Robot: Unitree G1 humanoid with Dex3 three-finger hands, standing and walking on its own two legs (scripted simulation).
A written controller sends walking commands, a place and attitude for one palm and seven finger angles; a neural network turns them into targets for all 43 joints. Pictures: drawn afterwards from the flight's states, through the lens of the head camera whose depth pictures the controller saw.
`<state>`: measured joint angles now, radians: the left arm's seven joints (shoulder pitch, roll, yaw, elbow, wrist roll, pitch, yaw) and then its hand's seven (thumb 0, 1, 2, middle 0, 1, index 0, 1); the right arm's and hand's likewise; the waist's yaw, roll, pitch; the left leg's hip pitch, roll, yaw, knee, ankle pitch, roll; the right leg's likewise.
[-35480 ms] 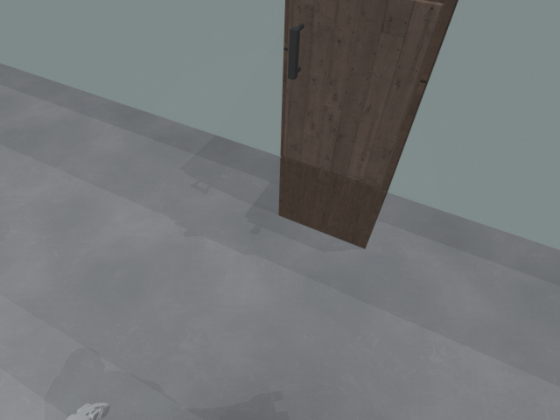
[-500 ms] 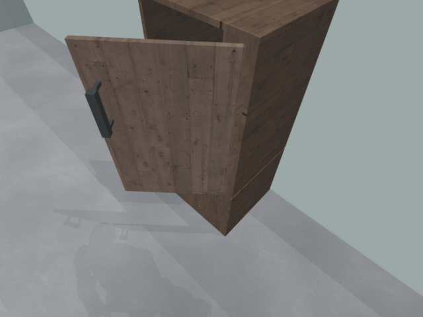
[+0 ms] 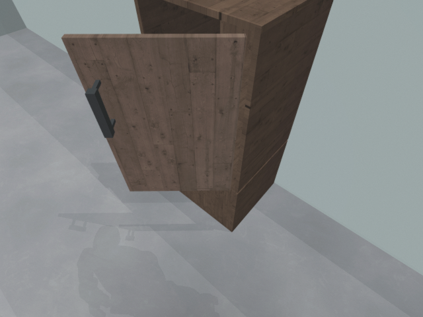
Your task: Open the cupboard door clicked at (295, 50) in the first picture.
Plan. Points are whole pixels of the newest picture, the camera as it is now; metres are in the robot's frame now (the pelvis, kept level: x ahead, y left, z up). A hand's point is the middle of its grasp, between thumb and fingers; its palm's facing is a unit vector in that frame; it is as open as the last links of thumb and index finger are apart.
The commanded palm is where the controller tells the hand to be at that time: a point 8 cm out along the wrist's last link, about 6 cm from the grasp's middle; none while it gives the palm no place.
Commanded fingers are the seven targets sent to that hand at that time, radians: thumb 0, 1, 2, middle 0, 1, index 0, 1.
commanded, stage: look again from close up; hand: left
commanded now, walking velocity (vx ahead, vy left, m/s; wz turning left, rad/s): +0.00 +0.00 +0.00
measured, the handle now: (103, 109) +0.57 +0.31 +0.06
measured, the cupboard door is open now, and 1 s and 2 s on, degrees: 41 41 41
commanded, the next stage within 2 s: shuffle to correct the standing spot in 0.26 s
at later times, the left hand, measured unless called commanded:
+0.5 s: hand out of the picture -0.02 +0.19 -0.17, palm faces +0.02 -0.98 -0.22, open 7.4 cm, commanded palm none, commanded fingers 0.00 0.90 0.90 -0.20 -0.30 -0.20 -0.30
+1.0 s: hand out of the picture +0.08 +0.21 -0.15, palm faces +0.10 -0.96 -0.26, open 7.3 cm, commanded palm none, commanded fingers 0.00 0.90 0.90 -0.20 -0.30 -0.20 -0.30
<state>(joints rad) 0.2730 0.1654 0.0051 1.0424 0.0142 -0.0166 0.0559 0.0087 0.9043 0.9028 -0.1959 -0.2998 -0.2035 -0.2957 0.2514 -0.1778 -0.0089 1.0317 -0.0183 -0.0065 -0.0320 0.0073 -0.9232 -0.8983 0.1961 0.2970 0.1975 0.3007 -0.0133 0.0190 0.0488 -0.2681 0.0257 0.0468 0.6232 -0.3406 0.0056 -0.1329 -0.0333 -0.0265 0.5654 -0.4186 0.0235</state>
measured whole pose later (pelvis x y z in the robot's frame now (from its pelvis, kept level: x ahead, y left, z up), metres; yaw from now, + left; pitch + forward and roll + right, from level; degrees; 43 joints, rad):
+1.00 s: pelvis +0.04 +0.02 +0.01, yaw +3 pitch +1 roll +2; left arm 0.26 0.15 0.03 0.97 0.03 -0.04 0.04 0.01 0.91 0.90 -0.20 -0.30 -0.20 -0.30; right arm 0.26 -0.19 -0.03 1.02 -0.03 0.04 0.00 0.01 -0.91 -0.90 0.20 0.30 0.20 0.30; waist 0.02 0.02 0.03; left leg -0.44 -0.02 0.05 1.04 -0.44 -0.01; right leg -0.25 -0.06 -0.13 0.59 -0.35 -0.04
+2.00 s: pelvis +0.03 +0.05 +0.01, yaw +2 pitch +0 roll +1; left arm 0.26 0.17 0.00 0.99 0.02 -0.01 0.03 0.01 0.91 0.90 -0.20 -0.30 -0.20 -0.30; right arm 0.36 -0.15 0.00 1.04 -0.03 0.01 -0.01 0.01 -0.91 -0.90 0.20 0.30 0.20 0.30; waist -0.03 0.02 0.00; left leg -0.27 0.01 0.09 0.50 -0.22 0.02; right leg -0.25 0.01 -0.08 0.53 -0.28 -0.05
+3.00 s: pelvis +0.09 +0.05 +0.02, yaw +2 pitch +0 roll +1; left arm 0.24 0.21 0.00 1.10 0.01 -0.02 0.03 0.01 0.90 0.90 -0.20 -0.30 -0.20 -0.30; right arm 0.22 -0.19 0.02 1.14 -0.02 -0.01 -0.03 0.01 -0.91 -0.90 0.20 0.30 0.20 0.30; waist 0.00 -0.02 0.02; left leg -0.14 0.02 0.09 0.40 -0.25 0.00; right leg -0.11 0.03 -0.07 0.40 -0.30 -0.05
